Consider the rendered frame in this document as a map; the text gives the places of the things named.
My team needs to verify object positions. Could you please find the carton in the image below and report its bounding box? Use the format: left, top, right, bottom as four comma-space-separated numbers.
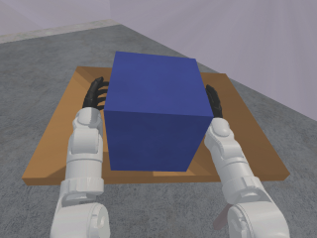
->
103, 51, 214, 173

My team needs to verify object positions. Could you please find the table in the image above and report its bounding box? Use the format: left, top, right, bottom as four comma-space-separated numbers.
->
22, 65, 290, 230

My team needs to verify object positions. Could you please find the right robot forearm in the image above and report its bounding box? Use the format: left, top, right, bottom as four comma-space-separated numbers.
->
204, 117, 290, 236

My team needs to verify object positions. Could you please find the right robot hand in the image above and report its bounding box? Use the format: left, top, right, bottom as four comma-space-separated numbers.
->
205, 84, 223, 119

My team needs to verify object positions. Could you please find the right robot upper arm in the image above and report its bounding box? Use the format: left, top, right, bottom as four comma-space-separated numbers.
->
227, 200, 290, 238

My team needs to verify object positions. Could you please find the left robot upper arm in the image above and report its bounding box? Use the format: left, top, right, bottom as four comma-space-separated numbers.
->
51, 202, 111, 238

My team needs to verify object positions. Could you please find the left robot hand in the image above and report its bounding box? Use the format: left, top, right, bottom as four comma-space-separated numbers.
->
82, 76, 109, 111

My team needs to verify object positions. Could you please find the left robot forearm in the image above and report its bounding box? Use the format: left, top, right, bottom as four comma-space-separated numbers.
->
50, 107, 104, 238

